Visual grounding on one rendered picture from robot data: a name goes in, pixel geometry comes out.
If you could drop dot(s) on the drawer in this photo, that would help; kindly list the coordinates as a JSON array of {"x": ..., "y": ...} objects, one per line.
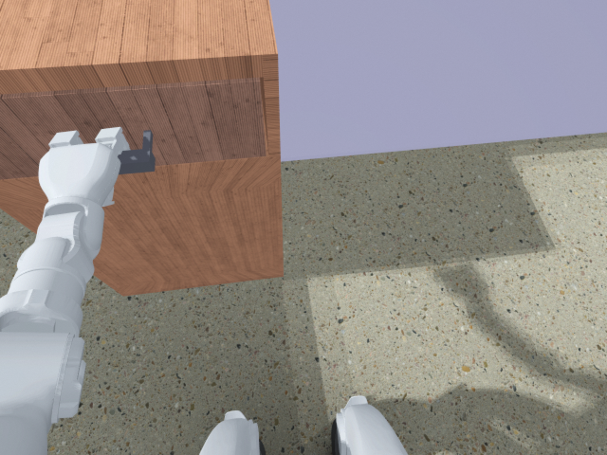
[{"x": 190, "y": 121}]

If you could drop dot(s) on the robot left shin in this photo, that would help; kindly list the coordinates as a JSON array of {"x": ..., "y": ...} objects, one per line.
[{"x": 234, "y": 414}]

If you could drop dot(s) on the left robot forearm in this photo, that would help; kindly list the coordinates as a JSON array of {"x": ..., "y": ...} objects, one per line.
[{"x": 47, "y": 290}]

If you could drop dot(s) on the left robot hand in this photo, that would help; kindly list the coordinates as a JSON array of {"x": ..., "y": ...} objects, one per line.
[{"x": 90, "y": 171}]

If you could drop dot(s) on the handle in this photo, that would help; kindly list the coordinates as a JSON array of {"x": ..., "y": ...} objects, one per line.
[{"x": 139, "y": 161}]

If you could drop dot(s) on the cabinet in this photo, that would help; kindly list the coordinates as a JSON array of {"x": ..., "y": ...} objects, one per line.
[{"x": 183, "y": 225}]

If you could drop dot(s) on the robot right shin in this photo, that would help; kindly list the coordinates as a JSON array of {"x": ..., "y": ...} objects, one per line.
[{"x": 356, "y": 400}]

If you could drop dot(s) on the left robot upper arm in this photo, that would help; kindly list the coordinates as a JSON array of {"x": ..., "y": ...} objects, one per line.
[{"x": 41, "y": 381}]

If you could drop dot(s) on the robot shin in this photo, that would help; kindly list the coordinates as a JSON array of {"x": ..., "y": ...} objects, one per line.
[
  {"x": 234, "y": 414},
  {"x": 356, "y": 400}
]

